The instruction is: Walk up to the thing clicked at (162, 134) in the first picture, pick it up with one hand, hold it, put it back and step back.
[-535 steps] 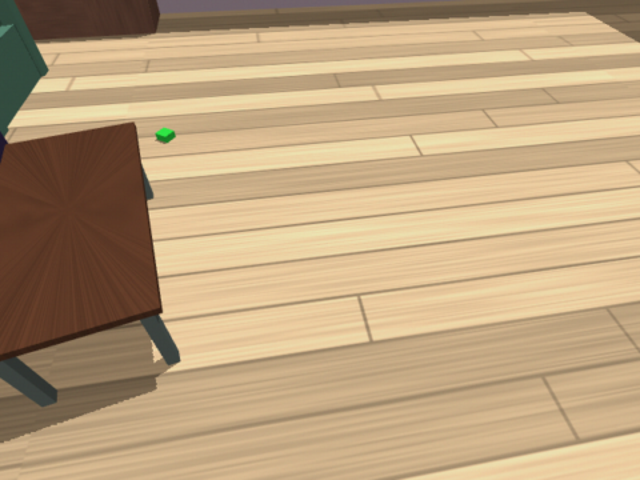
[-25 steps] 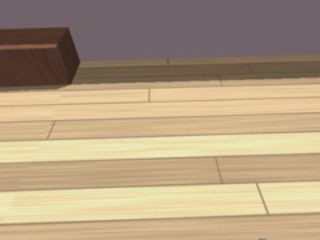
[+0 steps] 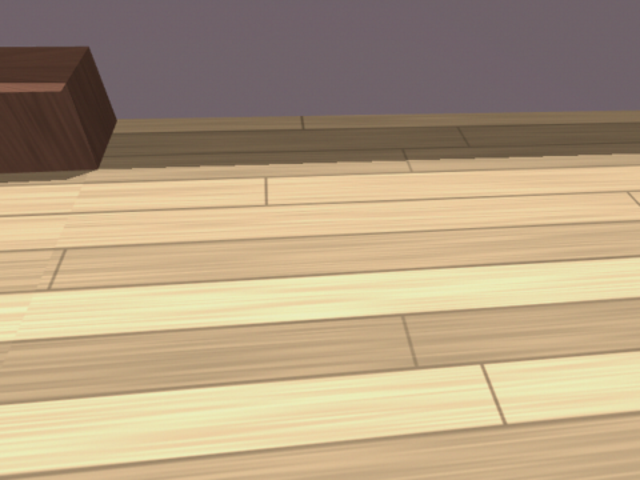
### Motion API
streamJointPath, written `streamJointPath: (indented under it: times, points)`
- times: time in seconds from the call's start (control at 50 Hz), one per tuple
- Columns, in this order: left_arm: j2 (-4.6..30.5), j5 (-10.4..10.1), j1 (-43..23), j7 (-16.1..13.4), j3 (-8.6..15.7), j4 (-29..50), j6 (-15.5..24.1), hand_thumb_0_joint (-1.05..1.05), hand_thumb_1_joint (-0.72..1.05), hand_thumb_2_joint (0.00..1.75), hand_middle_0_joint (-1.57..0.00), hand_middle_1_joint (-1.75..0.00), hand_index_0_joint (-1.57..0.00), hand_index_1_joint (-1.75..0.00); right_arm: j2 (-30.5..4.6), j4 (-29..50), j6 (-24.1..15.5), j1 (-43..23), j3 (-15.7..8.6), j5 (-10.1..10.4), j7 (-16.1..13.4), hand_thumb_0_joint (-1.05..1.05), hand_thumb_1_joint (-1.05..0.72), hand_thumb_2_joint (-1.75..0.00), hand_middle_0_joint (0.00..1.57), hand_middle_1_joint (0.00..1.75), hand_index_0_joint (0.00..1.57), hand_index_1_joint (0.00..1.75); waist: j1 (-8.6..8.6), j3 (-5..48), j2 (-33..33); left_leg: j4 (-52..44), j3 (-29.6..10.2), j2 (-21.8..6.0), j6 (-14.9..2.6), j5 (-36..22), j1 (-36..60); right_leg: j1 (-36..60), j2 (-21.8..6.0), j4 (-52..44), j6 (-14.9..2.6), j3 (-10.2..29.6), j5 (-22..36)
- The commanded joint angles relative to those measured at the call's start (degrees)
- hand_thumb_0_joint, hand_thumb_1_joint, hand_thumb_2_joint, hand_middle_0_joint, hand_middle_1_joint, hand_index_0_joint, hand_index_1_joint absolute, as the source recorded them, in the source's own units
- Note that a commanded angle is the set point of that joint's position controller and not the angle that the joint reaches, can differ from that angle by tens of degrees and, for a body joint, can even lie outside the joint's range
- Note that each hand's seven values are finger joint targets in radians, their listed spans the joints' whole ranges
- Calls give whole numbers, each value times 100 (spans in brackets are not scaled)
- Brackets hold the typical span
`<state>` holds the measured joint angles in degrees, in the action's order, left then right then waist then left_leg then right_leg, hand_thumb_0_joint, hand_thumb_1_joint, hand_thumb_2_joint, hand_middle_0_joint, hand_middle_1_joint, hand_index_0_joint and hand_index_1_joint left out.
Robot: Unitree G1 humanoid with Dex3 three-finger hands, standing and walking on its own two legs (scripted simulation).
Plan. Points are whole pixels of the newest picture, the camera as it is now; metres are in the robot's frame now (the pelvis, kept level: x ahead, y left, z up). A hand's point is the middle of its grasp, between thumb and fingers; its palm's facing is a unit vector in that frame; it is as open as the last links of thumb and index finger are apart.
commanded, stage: walk up
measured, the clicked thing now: out of the picture +0.08 +0.68 -0.76
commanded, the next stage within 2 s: stand in 0.36 s
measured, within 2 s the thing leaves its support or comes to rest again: neither
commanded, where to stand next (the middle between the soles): +0.05 -0.01 m, yaw +1 degrees
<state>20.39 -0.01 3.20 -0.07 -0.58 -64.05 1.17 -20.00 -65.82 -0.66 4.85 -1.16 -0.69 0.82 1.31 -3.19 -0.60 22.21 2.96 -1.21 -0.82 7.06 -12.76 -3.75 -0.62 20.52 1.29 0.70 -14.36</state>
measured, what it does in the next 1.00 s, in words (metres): stands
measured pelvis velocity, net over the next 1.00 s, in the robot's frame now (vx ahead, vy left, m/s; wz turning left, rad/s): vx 0.01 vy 0.00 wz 0.01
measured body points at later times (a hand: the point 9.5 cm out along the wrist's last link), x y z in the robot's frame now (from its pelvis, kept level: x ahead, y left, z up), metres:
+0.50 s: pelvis +0.00 +0.01 +0.00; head +0.01 +0.01 +0.45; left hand +0.07 +0.31 -0.14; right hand +0.09 -0.29 -0.13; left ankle +0.06 +0.11 -0.74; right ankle -0.03 -0.14 -0.74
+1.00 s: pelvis +0.01 +0.00 +0.00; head +0.02 +0.01 +0.45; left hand +0.07 +0.31 -0.14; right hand +0.09 -0.30 -0.13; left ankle +0.06 +0.11 -0.74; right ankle -0.03 -0.14 -0.74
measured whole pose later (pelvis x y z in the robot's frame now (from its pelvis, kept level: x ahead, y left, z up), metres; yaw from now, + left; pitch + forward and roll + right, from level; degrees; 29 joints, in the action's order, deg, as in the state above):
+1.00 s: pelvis +0.01 +0.00 +0.00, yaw +0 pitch -2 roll +0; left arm 20.3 0.9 7.9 0.4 0.2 -65.0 0.2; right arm -19.6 -66.6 -0.8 4.4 -0.6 -0.7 0.5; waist 0.3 -2.7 -0.7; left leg 19.0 2.9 -0.1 -1.1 6.3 -11.1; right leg -2.0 -1.6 17.4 1.7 0.4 -13.7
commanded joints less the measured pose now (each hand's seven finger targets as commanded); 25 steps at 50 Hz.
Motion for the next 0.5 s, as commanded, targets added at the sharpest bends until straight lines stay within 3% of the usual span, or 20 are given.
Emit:
streamJointPath:
  times: [0.0,0.1,0.2,0.26,0.34,0.42,0.48]
  points:
    - [1205,1,-81,-83,240,168,67,0,90,90,-20,-30,-20,-30,-1231,328,-96,-339,-213,27,-81,0,-90,-90,20,30,20,30,-94,509,247,-476,-790,-695,-119,-475,668,-369,-613,-343,-244,370,870]
    - [1197,28,-157,-71,235,125,73,0,90,90,-20,-30,-20,-30,-1257,320,-90,-379,-223,22,-72,0,-90,-90,20,30,20,30,-64,578,151,-520,-760,-667,-108,-304,763,-386,-618,-424,-232,408,832]
    - [1194,36,-157,-82,241,106,92,0,90,90,-20,-30,-20,-30,-1202,305,-82,-409,-205,37,-65,0,-90,-90,20,30,20,30,-65,622,25,-425,-680,-658,-95,-696,907,-345,-641,-517,-202,400,973]
    - [1218,46,-190,-80,236,98,74,0,90,90,-20,-30,-20,-30,-1223,304,-66,-443,-217,26,-67,0,-90,-90,20,30,20,30,-42,541,78,-510,-684,-612,-56,-357,911,-460,-649,-535,-213,409,874]
    - [1152,42,-41,-72,237,98,61,0,90,90,-20,-30,-20,-30,-1183,300,-84,-501,-187,51,-72,0,-90,-90,20,30,20,30,-63,536,-78,-566,-817,-719,-69,-530,917,-488,-659,-609,-181,410,663]
    - [1149,57,24,-66,258,105,43,0,90,90,-20,-30,-20,-30,-1221,272,-92,-503,-191,53,-85,0,-90,-90,20,30,20,30,-58,501,47,-617,-833,-696,-55,-228,885,-484,-671,-676,-187,421,531]
    - [1161,58,127,-66,267,120,58,0,90,90,-20,-30,-20,-30,-1201,282,-115,-545,-185,47,-85,0,-90,-90,20,30,20,30,-79,542,87,-536,-795,-694,-58,-551,981,-494,-682,-676,-186,416,627]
